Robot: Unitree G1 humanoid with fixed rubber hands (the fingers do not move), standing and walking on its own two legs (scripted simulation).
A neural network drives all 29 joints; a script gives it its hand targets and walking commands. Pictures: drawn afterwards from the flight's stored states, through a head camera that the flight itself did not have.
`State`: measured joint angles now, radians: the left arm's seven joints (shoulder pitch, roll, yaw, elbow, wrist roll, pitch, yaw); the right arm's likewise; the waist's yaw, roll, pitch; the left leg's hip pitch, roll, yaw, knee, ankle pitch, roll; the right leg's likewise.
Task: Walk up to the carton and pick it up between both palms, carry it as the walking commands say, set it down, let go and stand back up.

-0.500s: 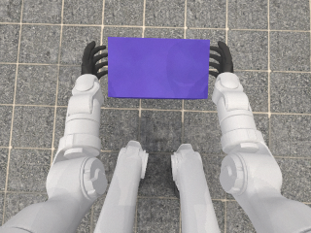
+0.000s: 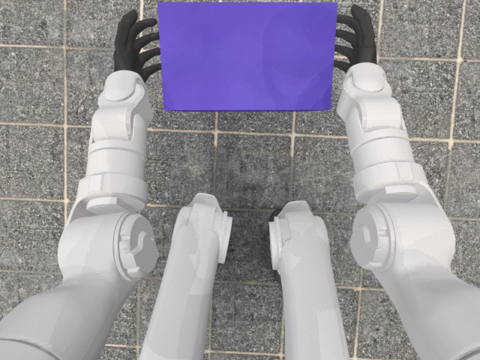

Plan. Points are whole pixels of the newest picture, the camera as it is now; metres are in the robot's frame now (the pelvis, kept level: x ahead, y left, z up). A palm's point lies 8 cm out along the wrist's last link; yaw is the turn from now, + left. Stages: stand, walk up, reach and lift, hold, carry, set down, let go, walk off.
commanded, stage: set down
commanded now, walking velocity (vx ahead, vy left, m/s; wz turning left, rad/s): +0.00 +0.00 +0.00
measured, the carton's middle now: (245, 68) +0.53 +0.02 -0.21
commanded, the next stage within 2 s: none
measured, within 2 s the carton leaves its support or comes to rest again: rests again in 1.46 s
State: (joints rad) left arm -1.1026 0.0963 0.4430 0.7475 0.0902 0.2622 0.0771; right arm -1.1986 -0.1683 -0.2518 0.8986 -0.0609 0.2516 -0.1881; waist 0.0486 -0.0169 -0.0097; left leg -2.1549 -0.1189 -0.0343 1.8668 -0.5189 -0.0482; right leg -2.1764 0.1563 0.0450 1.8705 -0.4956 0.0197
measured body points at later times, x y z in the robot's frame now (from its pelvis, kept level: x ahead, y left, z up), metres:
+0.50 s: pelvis -0.02 +0.00 -0.05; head +0.37 +0.00 +0.16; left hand +0.52 +0.19 -0.24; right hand +0.55 -0.14 -0.25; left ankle +0.11 +0.12 -0.42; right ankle +0.11 -0.10 -0.42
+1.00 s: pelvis +0.00 +0.00 -0.08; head +0.37 +0.01 +0.15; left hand +0.53 +0.19 -0.28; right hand +0.55 -0.15 -0.28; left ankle +0.11 +0.11 -0.42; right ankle +0.11 -0.10 -0.42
